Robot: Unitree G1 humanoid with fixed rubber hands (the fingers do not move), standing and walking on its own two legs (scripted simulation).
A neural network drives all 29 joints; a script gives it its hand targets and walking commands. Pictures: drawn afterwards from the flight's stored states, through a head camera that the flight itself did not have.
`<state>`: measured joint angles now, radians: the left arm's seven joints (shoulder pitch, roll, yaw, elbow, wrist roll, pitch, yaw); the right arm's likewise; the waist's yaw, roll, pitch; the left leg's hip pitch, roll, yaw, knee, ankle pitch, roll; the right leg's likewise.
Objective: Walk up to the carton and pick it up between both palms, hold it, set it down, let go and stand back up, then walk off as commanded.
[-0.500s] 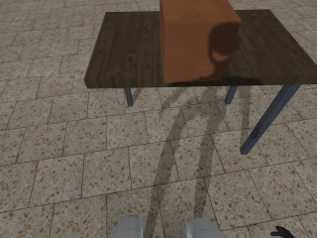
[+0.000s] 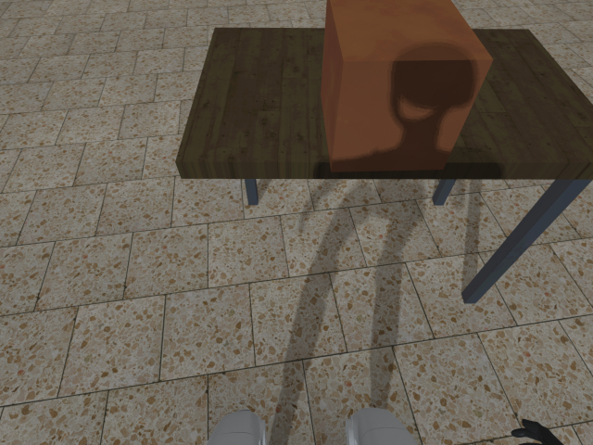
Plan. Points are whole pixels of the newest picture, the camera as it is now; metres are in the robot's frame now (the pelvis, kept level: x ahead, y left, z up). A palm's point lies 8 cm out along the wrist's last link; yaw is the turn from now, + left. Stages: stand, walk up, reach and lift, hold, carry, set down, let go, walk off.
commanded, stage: walk up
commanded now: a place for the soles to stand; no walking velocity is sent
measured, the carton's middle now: (386, 81) +0.68 -0.16 +0.10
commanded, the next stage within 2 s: none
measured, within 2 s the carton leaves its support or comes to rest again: neither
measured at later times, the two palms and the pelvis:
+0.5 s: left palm (135, 400) +0.19 +0.25 -0.09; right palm (575, 367) +0.21 -0.40 -0.08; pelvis +0.14 -0.07 +0.00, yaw -2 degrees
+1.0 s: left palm (194, 294) +0.36 +0.20 -0.11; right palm (579, 331) +0.27 -0.44 -0.10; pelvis +0.26 -0.12 -0.01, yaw -3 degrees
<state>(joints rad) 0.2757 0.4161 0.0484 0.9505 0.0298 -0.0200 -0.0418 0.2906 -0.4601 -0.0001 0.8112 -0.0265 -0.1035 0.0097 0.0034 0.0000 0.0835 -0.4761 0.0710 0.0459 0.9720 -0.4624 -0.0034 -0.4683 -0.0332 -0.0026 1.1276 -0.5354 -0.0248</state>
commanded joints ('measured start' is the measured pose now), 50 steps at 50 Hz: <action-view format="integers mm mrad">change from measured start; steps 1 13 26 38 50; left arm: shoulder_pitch -59 201 34 -30 126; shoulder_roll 239 259 351 222 369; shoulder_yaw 75 127 109 83 115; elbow -98 -36 -117 -142 -57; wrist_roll -11 -30 -13 -8 -16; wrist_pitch -25 -48 -51 -6 -53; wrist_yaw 8 -3 5 4 62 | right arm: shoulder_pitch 107 -64 -52 176 59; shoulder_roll -333 -259 -226 -326 -86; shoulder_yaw -142 -100 -113 -142 -49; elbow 41 -19 -39 27 -42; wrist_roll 19 6 24 22 43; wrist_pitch -26 -18 -16 -50 6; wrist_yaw -58 -50 -19 -76 -73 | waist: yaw -56 175 63 -51 64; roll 84 -37 -184 176 -324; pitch -53 -170 85 -102 -186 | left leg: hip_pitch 465 -131 -227 441 -338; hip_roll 301 135 24 300 -80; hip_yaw -579 -92 12 -473 -34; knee -550 66 29 -472 349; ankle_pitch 41 408 -69 279 -62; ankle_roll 228 135 48 240 11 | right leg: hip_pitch -458 402 58 -424 342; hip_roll -43 40 -238 -53 -289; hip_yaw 87 -89 476 90 609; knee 165 -400 -733 161 -664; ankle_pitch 58 135 -157 47 409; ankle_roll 13 -21 -252 7 -125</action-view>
